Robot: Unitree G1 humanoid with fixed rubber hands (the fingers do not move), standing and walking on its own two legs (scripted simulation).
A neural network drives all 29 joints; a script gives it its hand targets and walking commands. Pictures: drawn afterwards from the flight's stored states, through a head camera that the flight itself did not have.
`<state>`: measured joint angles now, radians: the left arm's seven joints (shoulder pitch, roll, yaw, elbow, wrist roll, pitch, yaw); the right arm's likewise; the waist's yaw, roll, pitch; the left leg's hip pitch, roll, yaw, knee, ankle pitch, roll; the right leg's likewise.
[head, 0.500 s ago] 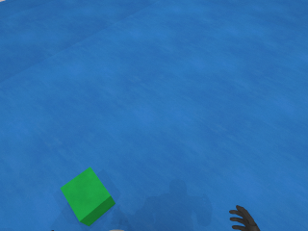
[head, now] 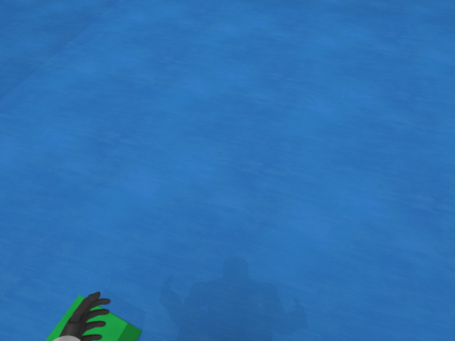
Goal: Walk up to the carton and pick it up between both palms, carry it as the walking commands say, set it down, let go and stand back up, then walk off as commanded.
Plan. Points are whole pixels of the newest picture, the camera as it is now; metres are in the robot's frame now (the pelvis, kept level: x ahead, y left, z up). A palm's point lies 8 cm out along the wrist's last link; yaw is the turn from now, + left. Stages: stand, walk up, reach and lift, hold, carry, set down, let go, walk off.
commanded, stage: walk off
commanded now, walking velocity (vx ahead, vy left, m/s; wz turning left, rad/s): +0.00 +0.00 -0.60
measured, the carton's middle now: (95, 339) +0.22 +0.46 -0.66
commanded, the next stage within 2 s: stand in 0.24 s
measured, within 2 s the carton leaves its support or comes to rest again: neither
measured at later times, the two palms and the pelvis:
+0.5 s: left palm out of the picture +0.13 +0.28 -0.11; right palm out of the picture +0.08 -0.24 -0.08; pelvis +0.01 +0.03 +0.01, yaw -12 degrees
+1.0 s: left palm out of the picture +0.12 +0.24 -0.10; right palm out of the picture -0.03 -0.23 -0.11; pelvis -0.01 +0.02 +0.02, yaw -13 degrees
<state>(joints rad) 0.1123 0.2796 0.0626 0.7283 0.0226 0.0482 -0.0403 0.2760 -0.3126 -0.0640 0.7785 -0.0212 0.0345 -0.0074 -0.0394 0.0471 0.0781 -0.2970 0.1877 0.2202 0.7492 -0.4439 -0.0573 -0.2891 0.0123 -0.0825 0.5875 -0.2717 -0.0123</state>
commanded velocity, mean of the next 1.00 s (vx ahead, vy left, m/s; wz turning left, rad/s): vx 0.00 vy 0.00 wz -0.13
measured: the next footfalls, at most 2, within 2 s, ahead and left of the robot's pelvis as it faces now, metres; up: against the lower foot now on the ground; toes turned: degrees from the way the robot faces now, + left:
left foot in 0.44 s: +0.07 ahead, +0.13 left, +0.00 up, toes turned -8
right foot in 0.76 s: -0.02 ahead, -0.09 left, +0.00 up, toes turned -12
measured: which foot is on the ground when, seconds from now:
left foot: up 0.00-0.42, down 0.44-1.00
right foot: down 0.00-0.44, up 0.46-0.74, down 0.76-1.00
